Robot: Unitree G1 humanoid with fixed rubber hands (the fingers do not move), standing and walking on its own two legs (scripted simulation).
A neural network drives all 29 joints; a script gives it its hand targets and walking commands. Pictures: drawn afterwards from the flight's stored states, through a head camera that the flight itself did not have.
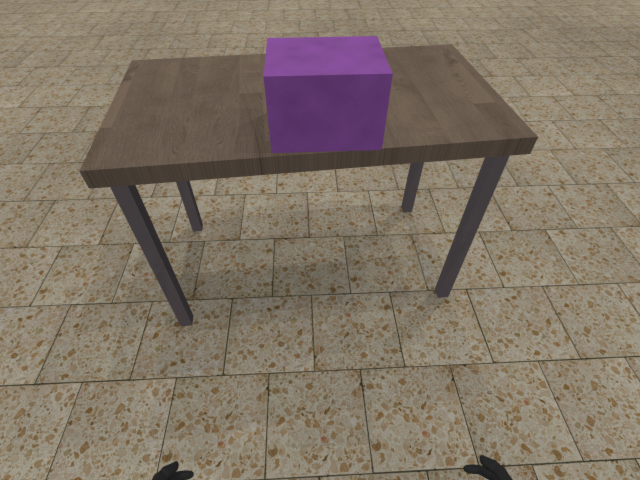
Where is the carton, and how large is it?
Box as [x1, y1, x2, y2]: [264, 36, 392, 152]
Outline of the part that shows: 376,36 267,38 264,66 264,85 271,152 381,149 392,73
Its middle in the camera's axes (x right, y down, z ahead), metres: +0.01 -0.33 +0.89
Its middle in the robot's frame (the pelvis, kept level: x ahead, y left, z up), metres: +0.91 -0.01 +0.05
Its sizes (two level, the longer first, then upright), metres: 0.254 0.197 0.178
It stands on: a table, 0.72 m high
